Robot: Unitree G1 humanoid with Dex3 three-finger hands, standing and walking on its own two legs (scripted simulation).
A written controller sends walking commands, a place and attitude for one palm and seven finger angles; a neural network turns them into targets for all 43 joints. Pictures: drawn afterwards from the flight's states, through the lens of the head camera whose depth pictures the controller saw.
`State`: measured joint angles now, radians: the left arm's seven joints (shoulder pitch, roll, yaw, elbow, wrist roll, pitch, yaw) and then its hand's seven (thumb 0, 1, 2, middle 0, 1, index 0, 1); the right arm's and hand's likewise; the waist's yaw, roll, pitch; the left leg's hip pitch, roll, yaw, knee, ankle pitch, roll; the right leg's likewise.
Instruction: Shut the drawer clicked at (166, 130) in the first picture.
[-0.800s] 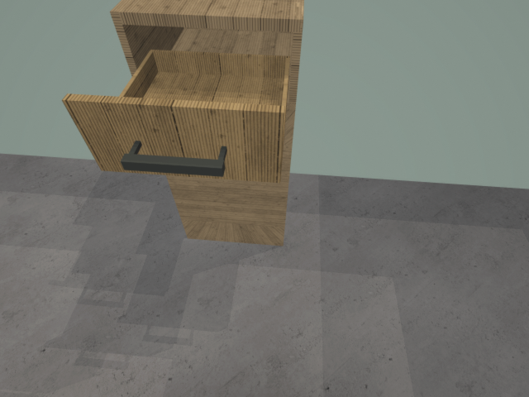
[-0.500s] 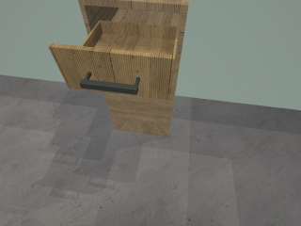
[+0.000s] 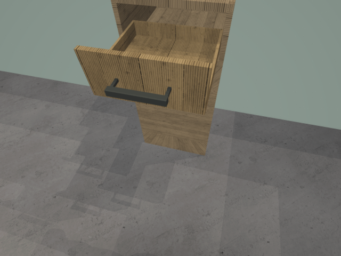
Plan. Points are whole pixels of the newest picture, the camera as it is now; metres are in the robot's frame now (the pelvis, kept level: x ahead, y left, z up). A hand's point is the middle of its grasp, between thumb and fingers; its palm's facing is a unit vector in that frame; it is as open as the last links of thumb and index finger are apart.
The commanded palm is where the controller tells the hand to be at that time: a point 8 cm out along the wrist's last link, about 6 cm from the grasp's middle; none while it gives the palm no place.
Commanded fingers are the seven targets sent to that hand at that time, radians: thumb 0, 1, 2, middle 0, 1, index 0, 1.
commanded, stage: stand and wait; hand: left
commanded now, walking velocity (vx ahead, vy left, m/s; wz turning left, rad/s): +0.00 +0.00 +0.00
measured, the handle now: (138, 91) +0.53 +0.12 +0.07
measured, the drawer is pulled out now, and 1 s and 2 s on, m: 0.30 0.30 0.30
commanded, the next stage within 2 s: turn or walk to find it in 0.10 s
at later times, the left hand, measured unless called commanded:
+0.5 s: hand out of the picture +0.03 +0.17 -0.18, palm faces +0.15 -0.97 -0.20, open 7.4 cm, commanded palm none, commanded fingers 0.00 0.90 0.90 -0.20 -0.30 -0.20 -0.30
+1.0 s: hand out of the picture +0.00 +0.15 -0.17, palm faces +0.12 -0.98 -0.18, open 7.4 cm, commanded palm none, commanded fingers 0.00 0.90 0.90 -0.20 -0.30 -0.20 -0.30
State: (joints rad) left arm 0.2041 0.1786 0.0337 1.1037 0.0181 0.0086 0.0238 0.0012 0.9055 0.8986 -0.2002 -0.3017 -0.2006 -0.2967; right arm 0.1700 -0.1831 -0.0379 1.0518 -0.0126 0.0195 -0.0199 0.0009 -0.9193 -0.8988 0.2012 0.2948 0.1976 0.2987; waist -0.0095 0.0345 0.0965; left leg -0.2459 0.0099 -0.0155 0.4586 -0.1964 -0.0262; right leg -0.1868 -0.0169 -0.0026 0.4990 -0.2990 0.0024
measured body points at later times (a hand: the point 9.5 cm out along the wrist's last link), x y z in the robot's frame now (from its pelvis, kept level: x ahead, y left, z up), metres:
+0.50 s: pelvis +0.01 -0.02 -0.01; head +0.04 -0.01 +0.44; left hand +0.02 +0.22 -0.17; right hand +0.03 -0.24 -0.16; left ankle +0.03 +0.13 -0.74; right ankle -0.02 -0.12 -0.74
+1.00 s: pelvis +0.01 -0.02 +0.00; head +0.04 -0.02 +0.45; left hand -0.01 +0.20 -0.16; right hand +0.03 -0.24 -0.16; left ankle +0.03 +0.13 -0.74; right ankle -0.02 -0.12 -0.74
